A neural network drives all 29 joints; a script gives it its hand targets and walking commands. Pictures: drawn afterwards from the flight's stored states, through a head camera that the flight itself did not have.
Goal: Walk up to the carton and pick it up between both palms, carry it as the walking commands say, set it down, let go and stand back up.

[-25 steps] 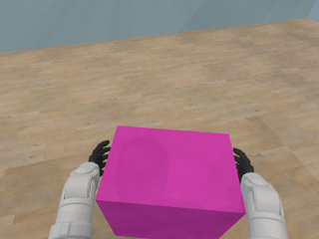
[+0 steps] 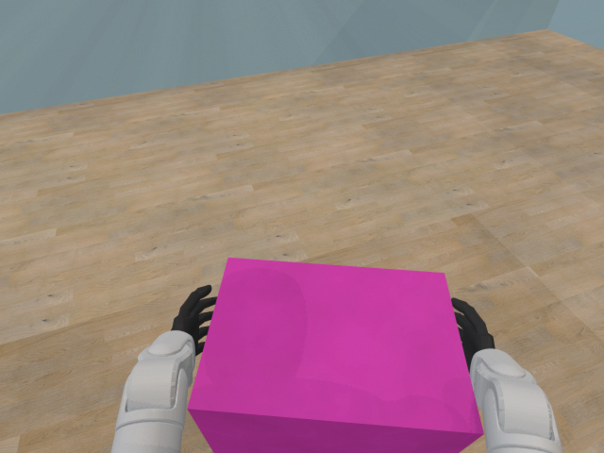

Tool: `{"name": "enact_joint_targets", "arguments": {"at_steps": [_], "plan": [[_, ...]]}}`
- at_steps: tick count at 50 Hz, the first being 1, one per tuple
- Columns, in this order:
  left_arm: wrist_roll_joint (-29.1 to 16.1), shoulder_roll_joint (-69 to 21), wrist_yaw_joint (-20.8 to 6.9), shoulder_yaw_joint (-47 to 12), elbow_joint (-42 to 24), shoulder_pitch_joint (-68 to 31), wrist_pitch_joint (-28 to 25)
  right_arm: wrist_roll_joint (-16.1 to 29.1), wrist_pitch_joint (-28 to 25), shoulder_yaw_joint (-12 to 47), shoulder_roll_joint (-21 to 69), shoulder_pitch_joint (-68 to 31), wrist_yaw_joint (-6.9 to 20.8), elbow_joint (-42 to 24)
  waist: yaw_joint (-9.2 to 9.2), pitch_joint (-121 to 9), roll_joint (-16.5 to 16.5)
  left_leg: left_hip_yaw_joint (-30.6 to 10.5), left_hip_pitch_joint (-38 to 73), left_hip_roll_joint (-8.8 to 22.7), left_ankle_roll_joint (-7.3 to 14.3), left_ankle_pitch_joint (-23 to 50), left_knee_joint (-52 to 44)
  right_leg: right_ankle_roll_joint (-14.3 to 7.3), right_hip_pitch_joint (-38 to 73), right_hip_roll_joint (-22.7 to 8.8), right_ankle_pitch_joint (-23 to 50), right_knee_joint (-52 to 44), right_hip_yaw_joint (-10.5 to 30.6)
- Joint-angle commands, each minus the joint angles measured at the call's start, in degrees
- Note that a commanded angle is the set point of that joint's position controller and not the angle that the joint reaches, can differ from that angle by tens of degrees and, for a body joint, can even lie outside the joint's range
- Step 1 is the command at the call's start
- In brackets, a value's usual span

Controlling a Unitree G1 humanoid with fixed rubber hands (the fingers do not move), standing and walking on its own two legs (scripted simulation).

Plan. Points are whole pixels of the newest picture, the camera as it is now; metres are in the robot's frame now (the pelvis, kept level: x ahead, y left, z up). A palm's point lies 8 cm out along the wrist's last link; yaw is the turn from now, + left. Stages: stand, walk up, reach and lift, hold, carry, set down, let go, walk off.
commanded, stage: reach and lift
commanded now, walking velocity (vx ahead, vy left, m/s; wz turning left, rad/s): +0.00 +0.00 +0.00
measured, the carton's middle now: (325, 378) +0.26 -0.01 -0.04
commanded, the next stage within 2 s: hold in 0.20 s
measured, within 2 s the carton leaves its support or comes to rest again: neither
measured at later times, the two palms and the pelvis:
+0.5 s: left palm (183, 349) +0.27 +0.17 +0.03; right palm (476, 349) +0.27 -0.21 +0.02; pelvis +0.00 -0.03 +0.00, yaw +1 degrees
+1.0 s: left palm (178, 348) +0.27 +0.18 +0.03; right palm (473, 359) +0.26 -0.20 +0.02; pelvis +0.00 -0.01 +0.00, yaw +1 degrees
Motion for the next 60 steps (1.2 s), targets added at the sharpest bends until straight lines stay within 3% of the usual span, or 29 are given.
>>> {"name": "enact_joint_targets", "arguments": {"at_steps": [1, 9, 27, 36, 48, 49, 50, 51, 52, 54, 56, 57, 58, 59, 60], "plan": [[-10.9, -49.6, -8.0, -33.4, -11.8, -28.7, -2.6, 10.4, -2.8, 38.4, 46.2, -36.7, 11.2, -13.5, 1.21, -21.8, -0.5, -1.3, 6.0, -2.3, -1.3, 10.1, -2.9, -1.6, 3.4, 7.0, 3.8, -2.1, -3.2], [-10.6, -46.7, -9.1, -33.3, -13.5, -27.1, -2.5, 10.3, -2.0, 39.6, 49.1, -33.7, 10.1, -14.7, 1.76, -20.4, -1.9, 0.1, 4.5, -3.7, 0.0, 9.7, -3.6, -0.9, 6.2, 6.6, 8.9, -2.8, -2.0], [-11.2, -42.3, -11.0, -32.4, -15.1, -27.8, -2.5, 9.7, -1.1, 40.0, 49.8, -31.3, 6.7, -15.4, 2.03, -20.3, -1.9, 0.7, 3.7, -5.1, 0.8, 7.9, -2.8, -0.1, 7.7, 5.2, 11.4, -3.3, -0.7], [-11.7, -43.8, -10.3, -34.1, -16.7, -27.1, -2.5, 10.1, -1.5, 40.6, 48.4, -30.2, 7.0, -16.9, 1.18, -21.0, -0.5, -0.2, 4.0, -4.5, 0.2, 10.2, -3.2, -0.7, 7.4, 6.0, 11.5, -2.8, -1.5], [-11.4, -45.8, -8.9, -34.2, -16.1, -26.1, -2.4, 9.9, -2.2, 39.3, 45.1, -30.7, 8.7, -17.2, 0.7, -19.7, 0.8, -1.2, 4.3, -3.2, -0.7, 9.7, -3.4, -1.8, 5.4, 6.6, 6.1, -2.5, -2.4], [-13.0, -46.6, -9.2, -36.6, -17.1, -30.6, -1.9, 11.3, -1.6, 39.5, 48.1, -35.3, 7.7, -15.3, 0.97, -30.3, -0.2, -2.2, 4.4, 8.3, 1.8, 1.0, 5.1, -3.7, -1.1, -5.3, 0.4, 7.5, -3.4], [-13.8, -47.5, -9.1, -38.1, -19.6, -30.3, -1.6, 12.4, -1.4, 40.9, 48.3, -35.0, 7.4, -18.2, 0.9, -29.0, 0.7, -8.2, 2.9, 11.3, 4.5, -20.7, 1.9, -4.1, -6.0, -2.2, -16.7, 10.3, -3.3], [-14.4, -47.4, -9.2, -38.3, -20.6, -31.6, -1.0, 13.1, -0.9, 42.1, 47.8, -37.7, 7.2, -19.9, 0.79, -25.1, 5.7, -14.6, -0.5, 15.8, 6.6, -30.9, -3.3, -3.3, -11.6, -0.1, -18.5, 18.3, -4.9], [-15.5, -47.2, -9.1, -38.3, -21.4, -32.3, -0.1, 14.1, 0.3, 43.1, 47.9, -39.3, 6.8, -20.9, 1.3, -23.4, 9.0, -18.0, -0.3, 19.6, 8.3, -32.7, -6.2, -2.7, -17.3, -0.5, -15.5, 21.5, -4.3], [-19.0, -46.4, -8.9, -39.9, -25.8, -33.5, 2.8, 15.5, 3.1, 45.5, 47.2, -40.0, 5.3, -26.2, 1.77, -19.5, 10.5, -20.3, -4.9, 23.1, 9.2, -32.2, -10.1, -2.4, -21.5, -2.1, -12.3, 23.2, -4.0], [-23.0, -45.6, -8.9, -41.8, -27.2, -36.2, 6.4, 15.2, 6.4, 44.8, 46.0, -37.8, 3.7, -26.0, 1.84, -18.7, 9.7, -19.4, -9.8, 23.1, 8.6, -29.4, -9.2, -4.1, -18.7, -3.9, -9.0, 17.1, -2.1], [-24.8, -45.1, -8.8, -42.7, -28.1, -36.5, 8.2, 15.6, 8.2, 45.0, 45.6, -37.2, 3.0, -26.2, 2.09, -19.1, 8.4, -16.6, -12.2, 21.9, 7.8, -27.6, -7.2, -4.7, -15.1, -4.0, -7.2, 12.8, -2.1], [-26.3, -44.4, -8.4, -42.9, -28.0, -34.6, 9.9, 16.3, 10.0, 45.2, 44.8, -36.6, 2.4, -27.0, 2.54, -21.1, 6.4, -11.0, -15.1, 18.7, 6.4, -25.0, -3.0, -5.4, -8.7, -3.2, -7.9, 7.9, -2.4], [-26.9, -43.6, -7.9, -42.5, -27.1, -31.1, 11.6, 17.2, 11.9, 45.2, 43.8, -35.7, 2.0, -28.0, 3.02, -24.2, 0.3, -4.3, -18.2, 13.2, 4.3, -22.7, 6.4, -6.1, -1.8, -3.3, -13.8, 2.1, 0.5], [-26.8, -42.6, -7.4, -42.0, -25.7, -28.3, 13.3, 18.1, 13.7, 45.2, 43.7, -35.1, 1.9, -28.7, 3.16, -24.7, -10.9, 4.4, -24.8, 5.9, 1.1, -17.7, 21.1, -7.9, 2.8, -11.8, -24.9, -7.6, 14.1]]}}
